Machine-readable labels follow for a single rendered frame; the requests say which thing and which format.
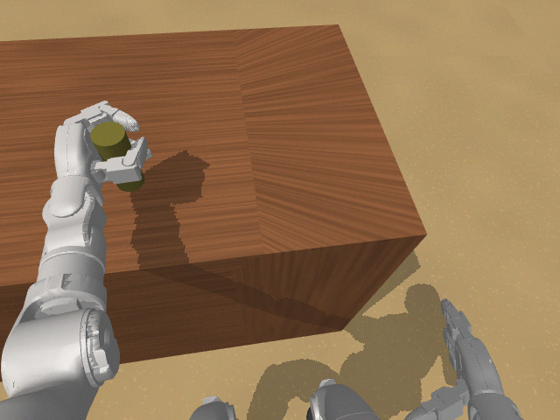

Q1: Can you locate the left robot arm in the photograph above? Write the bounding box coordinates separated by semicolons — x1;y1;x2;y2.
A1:
0;175;120;420

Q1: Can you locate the right robot arm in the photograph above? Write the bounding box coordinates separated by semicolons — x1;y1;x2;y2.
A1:
467;393;523;420

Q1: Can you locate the left robot hand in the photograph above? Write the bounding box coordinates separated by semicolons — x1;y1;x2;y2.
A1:
54;101;153;190

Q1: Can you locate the can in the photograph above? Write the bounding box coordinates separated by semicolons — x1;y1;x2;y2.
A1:
90;122;144;192

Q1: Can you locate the right robot hand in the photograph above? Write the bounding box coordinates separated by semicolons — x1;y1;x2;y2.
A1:
404;298;504;420

